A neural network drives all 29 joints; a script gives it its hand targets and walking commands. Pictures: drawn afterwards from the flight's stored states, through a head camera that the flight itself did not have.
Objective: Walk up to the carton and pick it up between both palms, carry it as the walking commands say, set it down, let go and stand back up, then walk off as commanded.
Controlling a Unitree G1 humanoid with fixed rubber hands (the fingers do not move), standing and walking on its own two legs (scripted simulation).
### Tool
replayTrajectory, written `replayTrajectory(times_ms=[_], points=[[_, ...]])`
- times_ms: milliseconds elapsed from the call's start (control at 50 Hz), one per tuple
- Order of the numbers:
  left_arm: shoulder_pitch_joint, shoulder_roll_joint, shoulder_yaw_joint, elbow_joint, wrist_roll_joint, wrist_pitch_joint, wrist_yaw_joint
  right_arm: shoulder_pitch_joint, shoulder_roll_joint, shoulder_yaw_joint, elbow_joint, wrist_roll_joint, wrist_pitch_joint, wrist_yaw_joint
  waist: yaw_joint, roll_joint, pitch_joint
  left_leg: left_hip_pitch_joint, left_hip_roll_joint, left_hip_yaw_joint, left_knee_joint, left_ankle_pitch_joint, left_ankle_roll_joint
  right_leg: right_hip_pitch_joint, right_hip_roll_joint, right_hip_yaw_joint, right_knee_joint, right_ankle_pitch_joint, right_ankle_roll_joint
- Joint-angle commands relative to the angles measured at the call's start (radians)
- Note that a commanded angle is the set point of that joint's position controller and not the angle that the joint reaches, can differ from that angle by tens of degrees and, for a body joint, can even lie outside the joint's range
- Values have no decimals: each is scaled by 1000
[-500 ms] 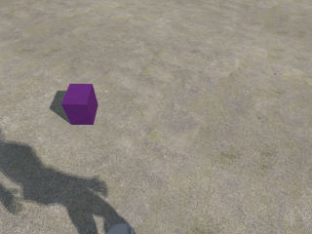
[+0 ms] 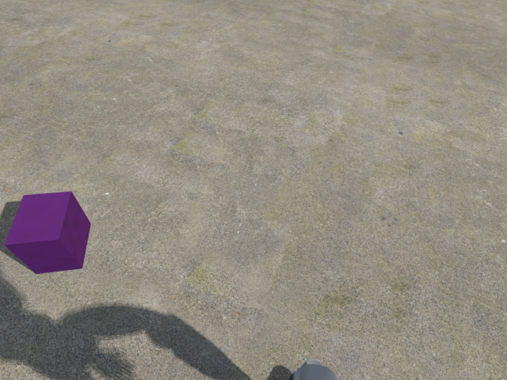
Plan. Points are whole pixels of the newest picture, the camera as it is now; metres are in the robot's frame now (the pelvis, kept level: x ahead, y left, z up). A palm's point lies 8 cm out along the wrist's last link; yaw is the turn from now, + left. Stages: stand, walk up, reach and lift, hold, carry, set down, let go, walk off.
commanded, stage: walk off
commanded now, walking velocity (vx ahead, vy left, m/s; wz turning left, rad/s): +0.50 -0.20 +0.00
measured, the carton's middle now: (53, 232) +0.79 +0.75 -0.66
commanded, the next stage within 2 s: stand in 1.04 s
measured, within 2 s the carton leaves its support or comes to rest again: neither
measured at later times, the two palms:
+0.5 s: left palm (203, 370) +0.19 +0.08 -0.14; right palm (407, 234) +0.44 -0.37 -0.11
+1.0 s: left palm (224, 170) +0.66 +0.05 -0.14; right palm (432, 219) +0.47 -0.44 -0.10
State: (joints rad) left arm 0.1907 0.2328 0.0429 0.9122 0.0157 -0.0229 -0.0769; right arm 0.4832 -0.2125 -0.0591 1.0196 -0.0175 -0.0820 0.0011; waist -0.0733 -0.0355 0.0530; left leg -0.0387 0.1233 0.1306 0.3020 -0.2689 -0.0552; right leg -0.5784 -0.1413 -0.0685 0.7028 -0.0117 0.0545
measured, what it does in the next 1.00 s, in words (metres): walks ahead: right foot, then left foot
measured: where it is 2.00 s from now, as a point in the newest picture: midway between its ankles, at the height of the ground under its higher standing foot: (292, 239)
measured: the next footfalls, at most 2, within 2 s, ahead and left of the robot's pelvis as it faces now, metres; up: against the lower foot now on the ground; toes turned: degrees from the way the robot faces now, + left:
right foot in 0.10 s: +0.22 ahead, -0.18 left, +0.00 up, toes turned -10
left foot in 0.66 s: +0.52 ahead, -0.07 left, +0.00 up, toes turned +9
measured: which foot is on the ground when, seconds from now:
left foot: down 0.00-0.14, up 0.16-0.64, down 0.66-1.00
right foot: up 0.00-0.08, down 0.10-0.66, up 0.68-1.00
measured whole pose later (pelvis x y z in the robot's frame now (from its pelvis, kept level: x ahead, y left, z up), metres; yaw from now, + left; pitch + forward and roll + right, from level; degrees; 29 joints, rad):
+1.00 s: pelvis +0.57 -0.18 +0.00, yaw +1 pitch +1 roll -3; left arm 0.18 0.23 0.04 0.92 0.02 -0.02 -0.07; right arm 0.48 -0.22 -0.05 1.09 -0.01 -0.10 0.00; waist -0.06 -0.04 0.05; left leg -0.02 0.09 0.13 0.27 -0.27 -0.01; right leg -0.64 -0.15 -0.03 0.80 0.04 0.02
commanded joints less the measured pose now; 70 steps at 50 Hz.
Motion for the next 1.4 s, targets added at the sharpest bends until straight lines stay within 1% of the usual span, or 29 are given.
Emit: replayTrajectory(times_ms=[0,40,80,100,120,140,180,300,400,540,600,620,640,660,680,720,760,860,920,1020,1100,1120,1140,1160,1180,1200,1260,1360,1380], points=[[-102,11,-1,-60,7,-20,-22,22,-180,-44,-53,-6,-22,-8,-6,268,60,-144,177,-66,-91,121,134,178,-9,-42,-185,95,-2],[-46,3,-4,-11,21,-16,2,28,-241,-61,-54,-3,-20,-12,-17,186,10,-82,146,-5,14,255,123,263,67,-104,-236,-53,-5],[157,81,26,41,21,-28,11,-57,-211,-62,-84,-15,-8,-17,116,98,-53,-141,140,-7,257,271,108,448,77,-97,-239,-59,-42],[342,128,50,91,31,-41,33,0,-127,-37,-74,-12,-8,-19,156,-43,-148,-265,65,25,481,83,81,671,25,-38,-270,-181,-89],[388,252,69,89,44,-44,51,78,-50,-13,-105,2,-7,-10,156,-363,-321,-524,-41,5,861,-332,51,994,-257,329,-270,-205,-174],[381,267,81,92,31,-30,66,76,-22,0,-75,19,22,-20,179,-302,-356,-682,-67,-51,998,-335,55,1045,-299,455,-362,-203,-240],[290,163,62,59,-13,-28,51,-181,-131,-17,-125,-11,20,0,200,-230,-142,-579,27,-123,978,-214,98,575,-184,257,-481,-367,-139],[188,8,-5,60,-7,-51,64,-126,-52,-34,-83,-19,63,26,48,-15,-25,-497,1,-82,900,52,81,392,-84,116,-510,17,-44],[238,33,-8,76,4,-62,79,-369,-13,-1,-168,-23,69,26,62,-52,63,-661,2,-30,641,36,72,528,-58,53,-557,166,-174],[404,27,-16,132,12,-37,69,-557,-61,21,-210,5,60,4,144,-11,21,-580,-107,109,341,41,91,715,-34,5,-474,433,-151],[409,130,13,184,8,-37,100,-396,-20,19,-163,1,25,-10,34,-70,-53,-382,-152,84,253,16,118,784,-51,5,-196,896,-145],[281,160,26,165,18,-32,98,-202,-49,16,-109,-3,15,-13,-83,-70,-127,-170,-120,59,161,130,157,702,-34,-65,-53,682,-143],[229,177,39,94,-17,-46,92,27,-201,-36,-41,-11,6,-42,-169,160,-228,172,120,-219,78,165,235,372,44,-70,191,247,-101],[217,71,28,64,-2,-55,79,156,-300,-71,1,-14,23,-54,-171,276,-276,474,364,-695,43,166,336,-2,202,-15,473,-470,-69],[246,42,25,81,13,-43,72,80,-298,-55,2,3,38,-57,-73,106,-166,320,366,-795,-8,88,321,-22,117,134,569,-469,-106],[167,52,19,51,-3,-43,65,-136,-235,-40,-52,-8,28,-39,-14,-80,-48,66,358,-584,-83,-105,300,-42,69,130,568,-345,-85],[211,-5,23,81,23,-19,41,-235,-117,-8,-37,1,9,-22,83,0,95,-232,243,-428,-195,-202,234,63,54,100,500,-281,-68],[213,-74,-17,45,11,15,6,-149,-74,-1,6,14,-32,-7,119,219,72,-270,43,-13,-131,232,106,67,46,19,283,-40,-39],[62,-23,-11,0,1,10,1,-100,-137,-13,2,12,-43,9,69,333,119,-285,4,27,-137,478,38,56,36,-45,141,115,-40],[-99,8,-21,-54,-4,-20,-25,-29,-151,-19,-6,12,-31,1,-2,210,42,-69,118,2,-131,187,133,94,16,-91,-175,188,-11],[33,3,-6,33,27,-63,24,-53,-212,-46,-8,-9,-11,-26,36,128,-91,109,108,39,197,664,87,302,104,-129,-383,68,-38],[285,83,13,112,28,-73,52,-43,-177,-49,-15,-15,-17,-28,130,-62,-193,40,56,33,416,496,52,519,73,-99,-350,216,-48],[397,145,35,144,31,-81,82,-3,-170,-44,-49,-3,-18,-29,157,-295,-328,-295,-25,49,703,54,34,914,-143,87,-211,694,-128],[526,239,54,172,30,-74,90,85,44,22,-29,30,-4,-19,150,-343,-386,-564,-86,-42,957,-492,3,1129,-355,312,-133,1003,-249],[372,147,47,125,28,-62,98,4,10,24,-7,51,12,-26,156,-119,-399,-726,-32,-114,1071,-451,24,1146,-366,303,-131,1014,-338],[370,110,42,115,-5,-61,89,-132,-48,13,-26,37,11,-27,191,-26,-378,-574,4,-143,1025,-340,37,864,-303,193,-234,985,-265],[279,32,-10,133,27,-60,109,-264,-17,-6,-101,3,14,14,115,-134,-100,-520,-24,-148,761,-158,29,545,-124,94,-332,656,-135],[132,41,2,88,0,-64,85,-145,-19,-13,-25,2,47,3,16,-88,-61,-304,-98,8,593,47,-5,312,-71,-88,-429,563,-130],[124,59,18,83,-5,-65,70,-119,84,21,-22,9,65,-6,1,-216,-59,-244,-37,-53,578,79,-4,193,-63,-82,-449,456,-131]])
